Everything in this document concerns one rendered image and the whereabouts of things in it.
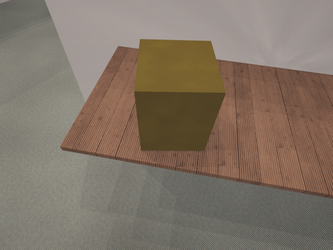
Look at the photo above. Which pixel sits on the table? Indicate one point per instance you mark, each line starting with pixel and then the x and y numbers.
pixel 274 127

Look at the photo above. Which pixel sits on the carton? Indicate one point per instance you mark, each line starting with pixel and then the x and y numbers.
pixel 178 94

